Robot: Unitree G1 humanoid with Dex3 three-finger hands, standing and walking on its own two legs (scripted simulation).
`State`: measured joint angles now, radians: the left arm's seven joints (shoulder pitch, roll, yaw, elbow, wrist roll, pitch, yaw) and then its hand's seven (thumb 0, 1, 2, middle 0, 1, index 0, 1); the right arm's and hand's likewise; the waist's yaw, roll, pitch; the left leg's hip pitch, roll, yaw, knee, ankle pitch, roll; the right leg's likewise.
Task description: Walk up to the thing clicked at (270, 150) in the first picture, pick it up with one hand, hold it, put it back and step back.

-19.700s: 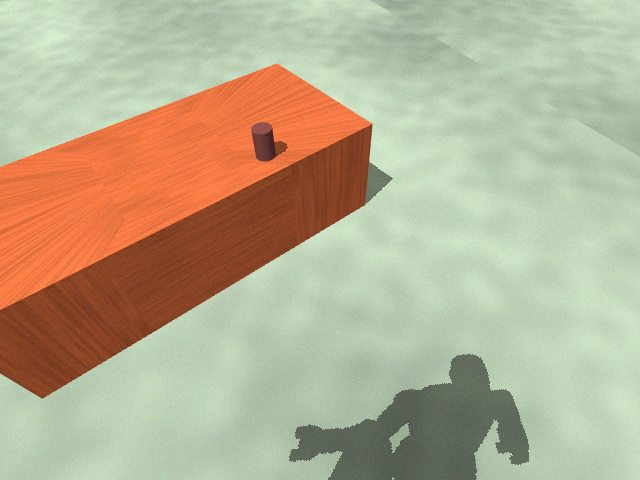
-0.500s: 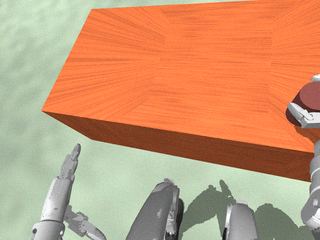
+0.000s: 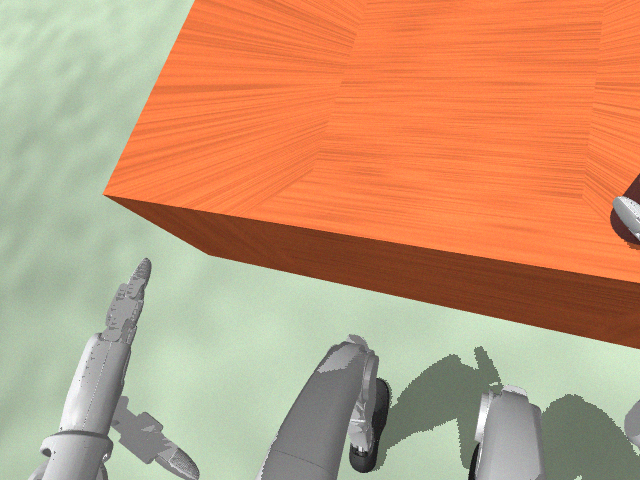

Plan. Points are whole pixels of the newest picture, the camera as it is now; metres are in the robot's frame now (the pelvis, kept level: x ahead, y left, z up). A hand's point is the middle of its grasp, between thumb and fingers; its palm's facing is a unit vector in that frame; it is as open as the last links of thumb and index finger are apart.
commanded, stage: lower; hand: right
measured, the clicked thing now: out of the picture +0.49 -0.23 -0.08
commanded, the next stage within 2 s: loosen in 0.48 s
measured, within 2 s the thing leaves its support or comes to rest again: rests again in 0.38 s
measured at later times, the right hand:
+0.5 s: hand out of the picture +0.50 -0.24 -0.08, palm faces +0.28 +0.96 +0.00, open 9.8 cm
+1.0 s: hand out of the picture +0.50 -0.24 -0.08, palm faces +0.28 +0.96 +0.00, open 10.9 cm
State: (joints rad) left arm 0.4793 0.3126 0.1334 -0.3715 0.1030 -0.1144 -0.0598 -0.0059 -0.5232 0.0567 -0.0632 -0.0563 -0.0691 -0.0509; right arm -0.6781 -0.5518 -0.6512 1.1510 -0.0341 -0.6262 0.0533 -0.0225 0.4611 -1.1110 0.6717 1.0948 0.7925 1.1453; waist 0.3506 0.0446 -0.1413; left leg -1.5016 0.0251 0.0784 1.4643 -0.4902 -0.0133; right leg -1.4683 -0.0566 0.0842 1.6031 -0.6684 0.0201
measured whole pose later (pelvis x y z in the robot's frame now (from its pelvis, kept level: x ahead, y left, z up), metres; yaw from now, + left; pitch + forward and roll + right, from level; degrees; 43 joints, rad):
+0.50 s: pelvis -0.01 +0.00 -0.02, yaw +0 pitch +31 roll +6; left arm 0.49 0.34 0.16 -0.46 0.09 -0.13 -0.06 -0.01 -0.53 0.06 -0.06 -0.05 -0.07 -0.05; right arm -0.71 -0.60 -0.67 1.15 -0.05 -0.62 0.05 -0.02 0.46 -1.11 0.67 1.10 0.79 1.15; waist 0.38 0.05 -0.13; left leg -1.60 0.03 0.08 1.54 -0.49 -0.02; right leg -1.57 -0.05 0.09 1.69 -0.68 0.02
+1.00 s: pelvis -0.02 +0.00 -0.03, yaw +0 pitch +32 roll +6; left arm 0.52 0.36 0.20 -0.50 0.07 -0.15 -0.07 -0.01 -0.51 0.04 -0.07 -0.06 -0.08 -0.05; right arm -0.74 -0.63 -0.66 1.14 -0.05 -0.59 0.05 -0.02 0.42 -0.56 0.82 0.73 0.86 0.75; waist 0.39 0.05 -0.14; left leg -1.64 0.03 0.07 1.57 -0.49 -0.02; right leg -1.61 -0.05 0.09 1.72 -0.68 0.01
